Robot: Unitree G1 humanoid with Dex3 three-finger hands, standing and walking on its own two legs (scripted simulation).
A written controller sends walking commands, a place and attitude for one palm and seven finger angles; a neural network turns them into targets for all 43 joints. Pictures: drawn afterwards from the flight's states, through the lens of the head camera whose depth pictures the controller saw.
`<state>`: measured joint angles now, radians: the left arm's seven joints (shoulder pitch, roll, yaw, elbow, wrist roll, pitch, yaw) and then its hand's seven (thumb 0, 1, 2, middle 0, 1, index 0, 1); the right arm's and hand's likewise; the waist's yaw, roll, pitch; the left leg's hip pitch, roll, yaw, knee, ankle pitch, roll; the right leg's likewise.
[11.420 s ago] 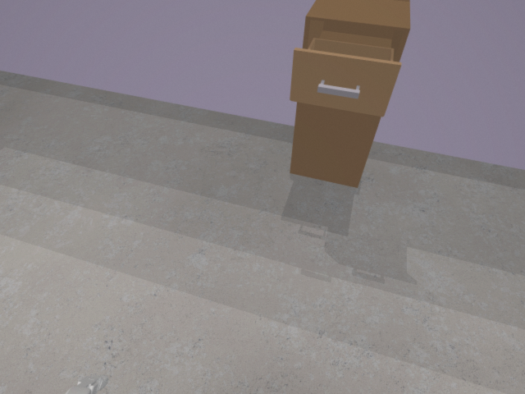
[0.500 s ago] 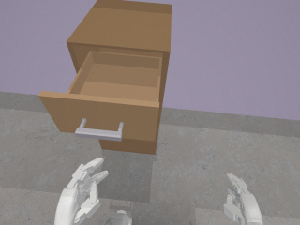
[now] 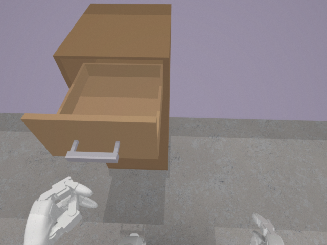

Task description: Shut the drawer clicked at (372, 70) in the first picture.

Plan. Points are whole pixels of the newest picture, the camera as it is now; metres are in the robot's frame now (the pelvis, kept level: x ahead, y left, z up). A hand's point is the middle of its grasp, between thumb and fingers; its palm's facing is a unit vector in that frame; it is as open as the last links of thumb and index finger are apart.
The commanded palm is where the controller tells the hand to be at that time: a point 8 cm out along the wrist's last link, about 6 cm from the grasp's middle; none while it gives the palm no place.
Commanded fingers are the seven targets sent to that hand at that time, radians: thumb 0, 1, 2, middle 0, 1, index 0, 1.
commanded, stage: raise the hand and make a fist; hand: left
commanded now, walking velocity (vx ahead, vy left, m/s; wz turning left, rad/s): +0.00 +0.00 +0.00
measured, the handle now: (94, 150) +0.35 +0.21 +0.01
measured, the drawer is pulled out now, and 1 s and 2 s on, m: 0.27 0.27 0.27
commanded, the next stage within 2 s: bring the fist close to the handle in 1.02 s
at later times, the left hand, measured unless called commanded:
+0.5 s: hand (71, 224) +0.15 +0.17 +0.10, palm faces +0.02 -1.00 -0.03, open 3.2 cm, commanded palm +0.11 +0.22 +0.11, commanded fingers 0.00 0.90 0.90 -1.40 -1.60 -1.40 -1.60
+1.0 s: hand (70, 224) +0.15 +0.17 +0.11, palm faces +0.03 -1.00 -0.06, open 3.3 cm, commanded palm +0.11 +0.22 +0.12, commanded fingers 0.00 0.90 0.90 -1.40 -1.60 -1.40 -1.60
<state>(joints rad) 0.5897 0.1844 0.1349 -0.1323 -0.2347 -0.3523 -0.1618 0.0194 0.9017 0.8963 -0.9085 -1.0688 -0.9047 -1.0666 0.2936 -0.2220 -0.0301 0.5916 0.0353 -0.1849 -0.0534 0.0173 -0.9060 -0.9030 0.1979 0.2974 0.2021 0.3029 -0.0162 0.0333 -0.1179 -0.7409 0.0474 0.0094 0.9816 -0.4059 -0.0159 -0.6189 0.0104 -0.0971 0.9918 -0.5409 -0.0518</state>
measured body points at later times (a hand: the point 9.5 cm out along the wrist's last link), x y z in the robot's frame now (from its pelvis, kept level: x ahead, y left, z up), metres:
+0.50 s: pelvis +0.00 +0.03 +0.01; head +0.02 +0.02 +0.46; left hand +0.15 +0.22 +0.11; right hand +0.23 -0.17 -0.04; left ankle +0.05 +0.13 -0.68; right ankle -0.02 -0.08 -0.68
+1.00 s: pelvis +0.00 +0.02 +0.01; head +0.01 +0.01 +0.46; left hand +0.14 +0.22 +0.12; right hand +0.18 -0.21 -0.05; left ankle +0.05 +0.13 -0.68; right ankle -0.02 -0.08 -0.68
